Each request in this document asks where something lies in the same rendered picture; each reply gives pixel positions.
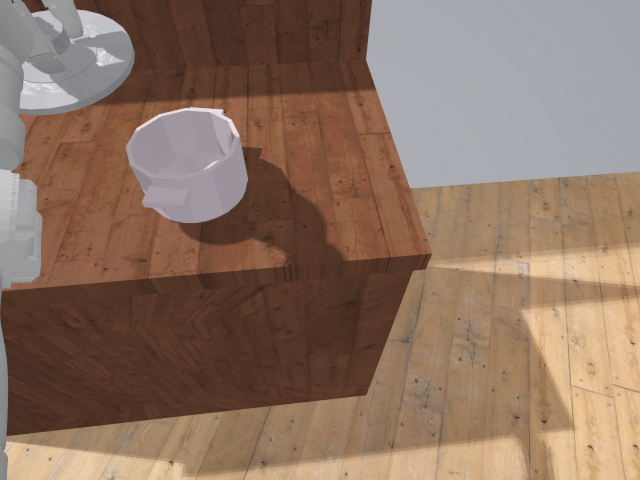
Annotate lid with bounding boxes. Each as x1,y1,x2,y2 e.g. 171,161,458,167
19,10,135,116

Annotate left robot upper arm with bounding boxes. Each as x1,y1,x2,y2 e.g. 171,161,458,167
0,169,42,480

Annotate pot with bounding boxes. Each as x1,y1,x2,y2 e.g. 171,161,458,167
126,107,248,223

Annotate table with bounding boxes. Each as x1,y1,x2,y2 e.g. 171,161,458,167
0,0,432,436

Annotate left robot forearm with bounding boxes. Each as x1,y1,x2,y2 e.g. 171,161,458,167
0,0,34,171

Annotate knob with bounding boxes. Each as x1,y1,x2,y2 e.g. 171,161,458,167
34,16,70,55

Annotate left robot hand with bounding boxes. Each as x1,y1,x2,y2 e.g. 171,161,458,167
13,0,84,74

